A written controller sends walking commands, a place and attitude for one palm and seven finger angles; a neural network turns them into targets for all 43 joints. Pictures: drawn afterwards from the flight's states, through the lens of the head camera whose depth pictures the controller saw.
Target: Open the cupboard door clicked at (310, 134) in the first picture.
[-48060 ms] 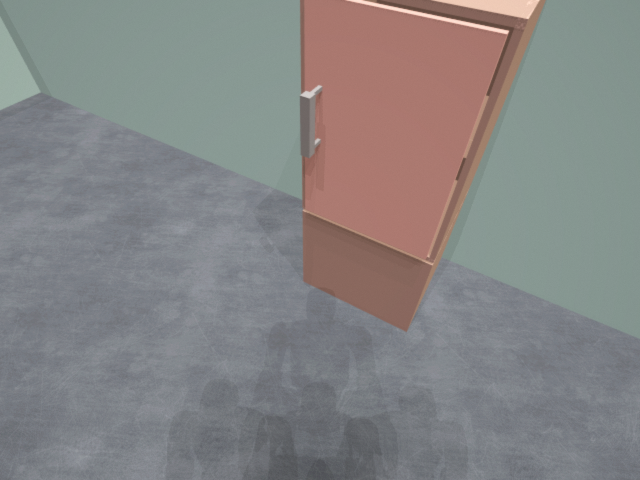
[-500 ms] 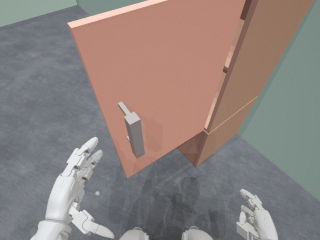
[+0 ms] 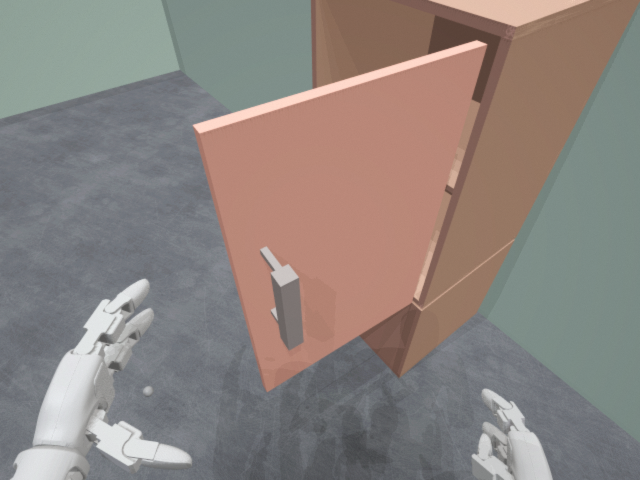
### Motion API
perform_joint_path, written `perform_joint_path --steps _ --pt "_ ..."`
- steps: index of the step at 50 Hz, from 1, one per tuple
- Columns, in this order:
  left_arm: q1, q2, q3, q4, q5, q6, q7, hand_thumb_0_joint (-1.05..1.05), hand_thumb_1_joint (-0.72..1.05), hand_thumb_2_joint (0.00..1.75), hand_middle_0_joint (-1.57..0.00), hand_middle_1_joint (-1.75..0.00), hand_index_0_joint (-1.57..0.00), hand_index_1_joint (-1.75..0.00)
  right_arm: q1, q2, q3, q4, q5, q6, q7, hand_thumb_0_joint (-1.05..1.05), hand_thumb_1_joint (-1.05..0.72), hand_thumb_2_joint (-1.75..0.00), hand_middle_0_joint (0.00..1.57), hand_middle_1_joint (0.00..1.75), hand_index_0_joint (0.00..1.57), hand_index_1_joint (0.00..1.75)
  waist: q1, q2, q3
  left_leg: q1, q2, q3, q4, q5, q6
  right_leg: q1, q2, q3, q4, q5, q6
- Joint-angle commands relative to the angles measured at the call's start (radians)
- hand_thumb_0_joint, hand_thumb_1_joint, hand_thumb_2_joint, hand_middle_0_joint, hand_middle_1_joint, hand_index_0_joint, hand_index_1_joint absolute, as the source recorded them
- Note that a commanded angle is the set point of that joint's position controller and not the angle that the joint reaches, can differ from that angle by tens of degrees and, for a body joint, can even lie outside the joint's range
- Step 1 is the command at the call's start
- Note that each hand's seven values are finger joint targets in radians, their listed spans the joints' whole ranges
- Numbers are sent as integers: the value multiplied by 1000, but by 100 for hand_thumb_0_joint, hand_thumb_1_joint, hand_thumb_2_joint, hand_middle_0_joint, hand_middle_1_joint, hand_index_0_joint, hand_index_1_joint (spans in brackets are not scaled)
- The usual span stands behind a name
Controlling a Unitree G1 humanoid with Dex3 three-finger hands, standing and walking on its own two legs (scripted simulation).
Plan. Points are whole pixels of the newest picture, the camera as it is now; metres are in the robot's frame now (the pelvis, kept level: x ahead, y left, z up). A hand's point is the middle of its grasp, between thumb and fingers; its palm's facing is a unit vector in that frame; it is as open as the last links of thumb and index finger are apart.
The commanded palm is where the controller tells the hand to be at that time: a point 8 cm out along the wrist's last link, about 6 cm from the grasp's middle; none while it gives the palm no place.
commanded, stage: draw the hand back to the body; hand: left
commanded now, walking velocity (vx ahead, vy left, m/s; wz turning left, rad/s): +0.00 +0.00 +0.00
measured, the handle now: (280, 299) +0.35 +0.09 +0.03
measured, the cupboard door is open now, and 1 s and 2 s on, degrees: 86 86 86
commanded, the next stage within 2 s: step back with the hand held close in 1.00 s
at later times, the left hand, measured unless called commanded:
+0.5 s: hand (59, 328) +0.21 +0.25 +0.18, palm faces +0.39 -0.83 -0.41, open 10.5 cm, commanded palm +0.16 +0.30 +0.20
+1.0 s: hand (44, 320) +0.20 +0.26 +0.20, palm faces +0.44 -0.80 -0.40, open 7.4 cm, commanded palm +0.15 +0.29 +0.21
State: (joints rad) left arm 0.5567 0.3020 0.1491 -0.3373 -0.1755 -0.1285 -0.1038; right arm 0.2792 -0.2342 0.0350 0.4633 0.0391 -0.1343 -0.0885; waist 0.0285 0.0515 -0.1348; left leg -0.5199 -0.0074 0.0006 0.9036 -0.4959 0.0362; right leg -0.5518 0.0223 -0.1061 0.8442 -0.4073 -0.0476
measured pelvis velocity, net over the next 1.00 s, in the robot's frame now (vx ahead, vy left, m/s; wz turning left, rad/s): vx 0.01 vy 0.00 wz -0.02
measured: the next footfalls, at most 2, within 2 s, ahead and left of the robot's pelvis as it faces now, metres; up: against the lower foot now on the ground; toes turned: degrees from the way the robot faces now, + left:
none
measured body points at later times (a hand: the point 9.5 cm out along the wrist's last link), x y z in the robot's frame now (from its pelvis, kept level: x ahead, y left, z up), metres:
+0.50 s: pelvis +0.02 +0.01 +0.04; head +0.00 -0.01 +0.49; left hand +0.18 +0.30 +0.20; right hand +0.20 -0.21 -0.04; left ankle -0.02 +0.09 -0.70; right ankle +0.02 -0.09 -0.70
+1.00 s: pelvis +0.01 +0.00 +0.05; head -0.01 -0.03 +0.49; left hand +0.17 +0.30 +0.22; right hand +0.19 -0.23 -0.04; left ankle -0.02 +0.09 -0.70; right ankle +0.02 -0.09 -0.70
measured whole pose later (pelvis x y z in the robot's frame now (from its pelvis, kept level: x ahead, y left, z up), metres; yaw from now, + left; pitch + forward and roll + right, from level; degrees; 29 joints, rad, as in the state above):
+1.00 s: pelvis +0.01 +0.00 +0.05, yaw -1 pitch -5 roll -1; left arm 0.48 0.33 0.33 -0.37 -0.06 -0.09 0.12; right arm 0.21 -0.23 0.02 0.64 0.00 -0.12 -0.07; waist 0.07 0.07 0.02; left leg -0.05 -0.01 0.03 0.42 -0.29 0.03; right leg -0.10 0.04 -0.06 0.40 -0.22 -0.04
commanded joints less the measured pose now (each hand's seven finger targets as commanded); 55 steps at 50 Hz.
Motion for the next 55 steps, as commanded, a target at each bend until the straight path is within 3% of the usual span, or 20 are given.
perform_joint_path --steps 1,2,5,11,14,21,24,27,31,34,36,42,47,51,55 --pt "2 121 63 -289 93 15 190 0 -15 45 -16 -30 -16 -30 -92 -91 -33 -150 -12 -31 -19 0 -90 -90 20 30 20 30 7 44 -21 60 17 -46 -251 284 -17 203 -44 89 -222 182 15" --pt "7 134 78 -276 102 23 208 0 -12 47 -16 -30 -16 -30 -102 -91 -33 -138 -15 -30 -22 0 -90 -90 20 30 20 30 9 -2 -19 77 18 -46 -263 308 -14 226 -42 85 -239 206 16" --pt "-37 138 76 -287 121 30 234 0 -1 51 -17 -30 -17 -30 -116 -96 -29 -121 -19 -33 -23 0 -90 -90 20 30 20 30 2 1 11 136 23 -44 -316 316 -15 256 -43 80 -276 209 22" --pt "-82 158 126 -254 130 22 253 0 20 60 -18 -30 -18 -30 -148 -96 -24 -72 -25 -46 -21 0 -90 -90 20 30 20 30 15 -15 55 220 25 -49 -411 339 -18 341 -40 72 -349 223 20" --pt "-107 158 140 -261 131 14 252 0 31 64 -18 -30 -18 -30 -163 -98 -24 -54 -26 -53 -14 0 -90 -90 20 30 20 30 19 25 62 263 30 -52 -450 389 -26 382 -40 72 -373 252 19" --pt "-110 196 222 -279 126 -2 247 0 55 75 -19 -30 -19 -30 -176 -97 -33 -23 -32 -60 4 0 -90 -90 20 30 20 30 34 11 55 336 39 -43 -498 552 -40 467 -36 69 -414 363 20" --pt "-122 207 251 -277 122 -5 244 0 65 80 -19 -30 -19 -30 -182 -97 -36 -13 -33 -56 12 0 -90 -90 20 30 20 30 37 36 64 354 42 -38 -511 588 -46 485 -35 74 -430 390 19" --pt "-136 227 289 -256 117 -9 242 0 76 84 -19 -30 -19 -30 -194 -98 -42 -5 -32 -48 14 0 -90 -90 20 30 20 30 40 0 78 363 42 -28 -523 555 -39 492 -31 77 -452 387 20" --pt "-186 243 323 -278 113 -20 243 0 90 90 -20 -30 -20 -30 -200 -96 -44 1 -30 -42 16 0 -90 -90 20 30 20 30 38 32 78 376 38 -23 -535 533 -34 500 -32 85 -467 383 20" --pt "-141 187 276 -214 108 -17 233 0 90 90 -20 -30 -20 -30 -199 -99 -48 8 -31 -34 20 0 -90 -90 20 30 20 30 34 1 106 376 38 -15 -541 520 -27 494 -34 85 -480 383 24" --pt "-160 197 278 -225 110 -18 232 0 90 90 -20 -30 -20 -30 -205 -103 -53 5 -30 -30 22 0 -90 -90 20 30 20 30 34 -11 98 381 37 -13 -543 496 -22 494 -33 89 -486 371 26" --pt "-190 252 314 -275 119 -30 242 0 90 90 -20 -30 -20 -30 -215 -99 -50 10 -34 -40 14 0 -90 -90 20 30 20 30 43 36 72 386 28 -13 -546 472 -21 521 -34 96 -492 366 20" --pt "-173 236 310 -244 114 -29 240 0 90 90 -20 -30 -20 -30 -219 -93 -51 16 -33 -46 13 0 -90 -90 20 30 20 30 41 6 107 385 27 -8 -548 450 -18 504 -33 103 -512 354 22" --pt "-177 224 298 -246 116 -37 239 0 90 90 -20 -30 -20 -30 -217 -92 -52 20 -32 -51 16 0 -90 -90 20 30 20 30 40 36 104 393 25 -5 -551 449 -15 505 -34 104 -513 351 23" --pt "-172 220 296 -229 111 -37 236 0 90 90 -20 -30 -20 -30 -222 -92 -55 21 -33 -49 17 0 -90 -90 20 30 20 30 40 -14 105 394 27 -3 -554 422 -11 502 -35 109 -525 327 28"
